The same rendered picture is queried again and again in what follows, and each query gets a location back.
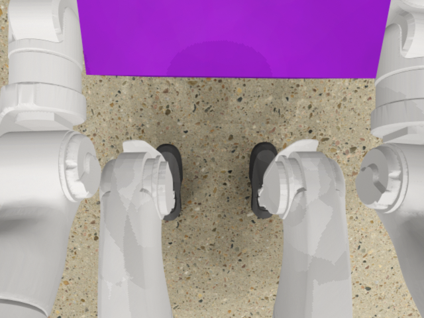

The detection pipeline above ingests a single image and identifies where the carton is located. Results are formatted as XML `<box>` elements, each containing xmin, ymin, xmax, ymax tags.
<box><xmin>77</xmin><ymin>0</ymin><xmax>391</xmax><ymax>79</ymax></box>

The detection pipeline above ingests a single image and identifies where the robot left upper arm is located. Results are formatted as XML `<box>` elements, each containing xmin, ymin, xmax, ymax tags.
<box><xmin>0</xmin><ymin>130</ymin><xmax>101</xmax><ymax>318</ymax></box>

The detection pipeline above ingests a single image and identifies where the left robot thigh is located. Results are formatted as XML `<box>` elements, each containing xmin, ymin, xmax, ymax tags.
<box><xmin>97</xmin><ymin>152</ymin><xmax>173</xmax><ymax>318</ymax></box>

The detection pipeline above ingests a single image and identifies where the robot right upper arm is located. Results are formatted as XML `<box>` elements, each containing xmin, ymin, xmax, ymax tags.
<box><xmin>355</xmin><ymin>142</ymin><xmax>424</xmax><ymax>318</ymax></box>

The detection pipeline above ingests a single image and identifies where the left robot forearm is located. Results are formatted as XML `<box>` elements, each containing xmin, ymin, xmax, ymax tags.
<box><xmin>0</xmin><ymin>0</ymin><xmax>87</xmax><ymax>136</ymax></box>

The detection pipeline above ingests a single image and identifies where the right robot forearm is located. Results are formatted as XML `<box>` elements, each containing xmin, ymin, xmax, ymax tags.
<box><xmin>370</xmin><ymin>0</ymin><xmax>424</xmax><ymax>145</ymax></box>

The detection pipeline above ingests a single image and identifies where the robot left shin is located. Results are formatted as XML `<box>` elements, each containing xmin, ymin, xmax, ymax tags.
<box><xmin>99</xmin><ymin>140</ymin><xmax>175</xmax><ymax>215</ymax></box>

